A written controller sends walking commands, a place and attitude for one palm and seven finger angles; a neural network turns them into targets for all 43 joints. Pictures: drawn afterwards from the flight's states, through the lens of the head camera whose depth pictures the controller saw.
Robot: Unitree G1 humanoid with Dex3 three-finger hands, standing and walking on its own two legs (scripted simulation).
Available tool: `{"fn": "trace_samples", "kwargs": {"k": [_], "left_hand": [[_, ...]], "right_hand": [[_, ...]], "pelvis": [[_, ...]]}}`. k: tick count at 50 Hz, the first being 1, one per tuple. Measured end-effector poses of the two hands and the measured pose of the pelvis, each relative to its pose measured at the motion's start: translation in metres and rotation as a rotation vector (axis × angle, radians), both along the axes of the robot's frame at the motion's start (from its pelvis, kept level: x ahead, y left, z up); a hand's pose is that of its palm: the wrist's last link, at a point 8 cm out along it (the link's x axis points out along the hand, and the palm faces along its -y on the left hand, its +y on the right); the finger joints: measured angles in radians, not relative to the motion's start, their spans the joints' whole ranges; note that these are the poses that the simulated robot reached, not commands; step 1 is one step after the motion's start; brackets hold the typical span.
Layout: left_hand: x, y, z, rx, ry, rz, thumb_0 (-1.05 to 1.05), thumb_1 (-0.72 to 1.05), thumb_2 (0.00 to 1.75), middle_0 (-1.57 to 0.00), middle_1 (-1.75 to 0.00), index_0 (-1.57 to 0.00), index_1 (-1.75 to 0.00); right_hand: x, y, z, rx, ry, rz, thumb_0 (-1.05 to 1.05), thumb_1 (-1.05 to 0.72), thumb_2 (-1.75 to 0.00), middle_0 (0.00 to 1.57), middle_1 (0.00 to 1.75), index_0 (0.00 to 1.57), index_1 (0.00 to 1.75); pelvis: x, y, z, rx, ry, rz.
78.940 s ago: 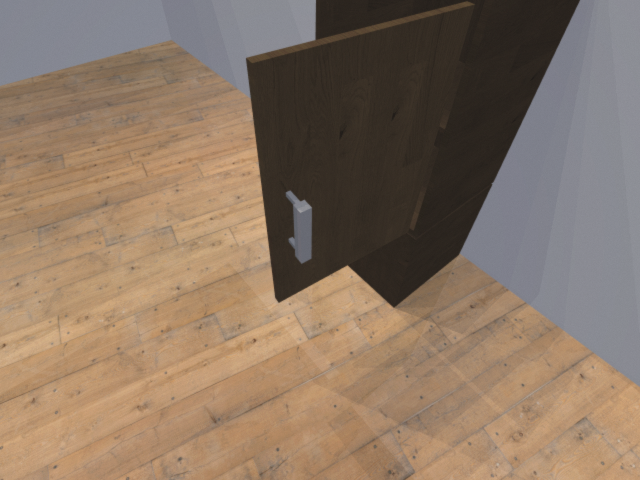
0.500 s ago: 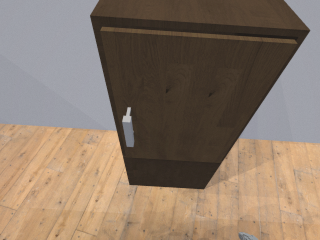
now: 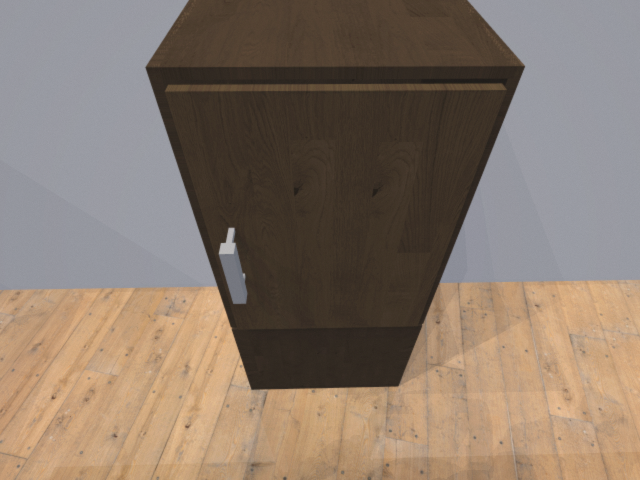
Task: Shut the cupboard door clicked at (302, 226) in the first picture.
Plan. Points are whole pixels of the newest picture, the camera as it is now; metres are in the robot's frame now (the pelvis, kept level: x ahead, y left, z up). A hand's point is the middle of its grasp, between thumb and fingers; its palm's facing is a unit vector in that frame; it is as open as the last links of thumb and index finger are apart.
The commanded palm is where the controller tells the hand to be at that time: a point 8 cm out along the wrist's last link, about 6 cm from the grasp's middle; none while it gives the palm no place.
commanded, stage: come to a stop and stand still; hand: left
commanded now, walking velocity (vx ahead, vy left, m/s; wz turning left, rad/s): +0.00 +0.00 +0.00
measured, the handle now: (235, 266) +0.48 +0.17 -0.07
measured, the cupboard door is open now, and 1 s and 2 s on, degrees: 0 0 0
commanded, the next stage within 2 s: look again from close up in 0.28 s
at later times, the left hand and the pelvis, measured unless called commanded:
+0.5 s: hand out of the picture +0.00 +0.16 -0.18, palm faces +0.01 -0.99 -0.17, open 7.4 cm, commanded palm none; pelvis +0.01 +0.01 -0.01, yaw +0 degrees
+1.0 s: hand out of the picture +0.03 +0.22 -0.18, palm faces -0.01 -0.97 -0.24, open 7.4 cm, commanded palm +0.11 +0.26 -0.07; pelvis +0.02 +0.02 -0.01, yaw -1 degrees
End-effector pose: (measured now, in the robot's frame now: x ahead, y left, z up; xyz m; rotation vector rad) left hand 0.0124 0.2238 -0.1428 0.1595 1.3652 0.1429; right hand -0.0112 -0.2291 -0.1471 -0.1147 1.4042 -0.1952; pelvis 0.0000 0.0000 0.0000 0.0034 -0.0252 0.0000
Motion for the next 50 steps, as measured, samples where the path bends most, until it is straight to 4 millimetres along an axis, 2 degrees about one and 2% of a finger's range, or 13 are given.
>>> {"fn": "trace_samples", "kwargs": {"k": [7,13,18,22,26,33,41,50], "left_hand": [[-0.007,-0.013,-0.005,-0.018,0.022,0.013,0.01,0.93,0.90,-0.20,-0.30,-0.20,-0.30],[-0.016,-0.020,-0.007,-0.034,0.047,0.030,0.01,0.92,0.90,-0.20,-0.30,-0.20,-0.30],[-0.021,-0.024,-0.008,-0.046,0.065,0.044,0.00,0.91,0.90,-0.20,-0.30,-0.20,-0.30],[-0.023,-0.022,-0.009,-0.036,0.053,0.025,0.00,0.91,0.90,-0.20,-0.30,-0.20,-0.30],[-0.018,-0.010,-0.010,-0.021,0.031,0.013,0.00,0.90,0.90,-0.20,-0.30,-0.20,-0.30],[0.001,0.018,-0.006,0.025,-0.029,0.009,0.00,0.90,0.90,-0.20,-0.30,-0.20,-0.30],[0.013,0.038,-0.002,0.052,-0.032,-0.014,0.00,0.90,0.90,-0.19,-0.30,-0.20,-0.30],[0.018,0.042,-0.002,0.048,-0.013,-0.023,0.00,0.90,0.90,-0.19,-0.30,-0.20,-0.30]], "right_hand": [[-0.040,-0.002,0.005,-0.004,0.103,-0.021,0.01,-0.91,-0.90,0.20,0.30,0.20,0.30],[-0.047,0.004,0.006,0.005,0.133,-0.020,0.01,-0.91,-0.90,0.20,0.30,0.20,0.30],[-0.034,0.009,0.005,0.013,0.110,-0.010,0.01,-0.91,-0.90,0.20,0.30,0.20,0.30],[-0.010,0.013,0.000,0.019,0.044,0.005,0.01,-0.91,-0.90,0.20,0.30,0.20,0.30],[0.015,0.017,-0.006,0.009,-0.045,0.026,0.02,-0.93,-0.90,0.20,0.30,0.20,0.30],[0.042,0.022,-0.007,0.000,-0.113,0.056,0.02,-0.94,-0.90,0.20,0.30,0.20,0.30],[0.057,0.024,-0.001,-0.003,-0.131,0.075,0.02,-0.93,-0.90,0.20,0.30,0.20,0.30],[0.061,0.020,0.002,-0.018,-0.107,0.081,0.01,-0.91,-0.90,0.20,0.30,0.20,0.30]], "pelvis": [[-0.001,-0.009,0.001,-0.003,-0.008,0.002],[0.000,-0.010,0.001,-0.005,-0.005,0.008],[0.003,-0.009,0.001,-0.006,-0.001,0.010],[0.004,-0.002,-0.002,-0.028,0.011,0.002],[0.006,0.008,-0.008,-0.026,0.010,0.008],[0.010,0.020,-0.010,-0.009,0.000,0.002],[0.014,0.024,-0.007,0.001,0.013,-0.007],[0.018,0.024,-0.005,0.003,0.015,-0.013]]}}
